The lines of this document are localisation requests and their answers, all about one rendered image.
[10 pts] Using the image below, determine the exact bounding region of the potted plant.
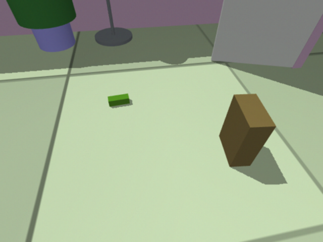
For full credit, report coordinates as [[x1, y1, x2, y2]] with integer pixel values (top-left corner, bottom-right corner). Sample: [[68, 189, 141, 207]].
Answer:
[[6, 0, 76, 52]]

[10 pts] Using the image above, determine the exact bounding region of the coat stand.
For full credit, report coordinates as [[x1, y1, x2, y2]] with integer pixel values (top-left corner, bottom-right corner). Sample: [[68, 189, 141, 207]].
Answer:
[[95, 0, 132, 46]]

